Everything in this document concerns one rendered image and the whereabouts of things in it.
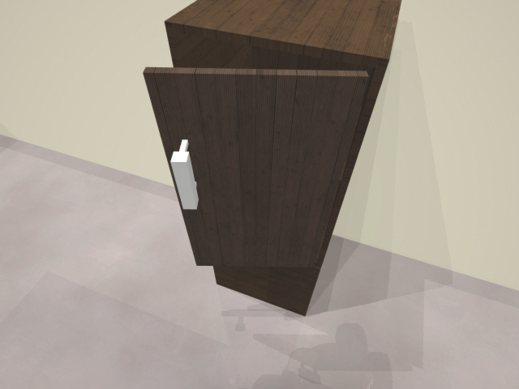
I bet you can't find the cupboard door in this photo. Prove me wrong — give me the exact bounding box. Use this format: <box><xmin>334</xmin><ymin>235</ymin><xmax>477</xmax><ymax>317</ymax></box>
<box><xmin>143</xmin><ymin>67</ymin><xmax>369</xmax><ymax>267</ymax></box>

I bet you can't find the handle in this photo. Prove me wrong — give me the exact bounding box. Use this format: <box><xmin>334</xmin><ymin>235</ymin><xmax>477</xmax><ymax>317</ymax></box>
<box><xmin>170</xmin><ymin>139</ymin><xmax>199</xmax><ymax>209</ymax></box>

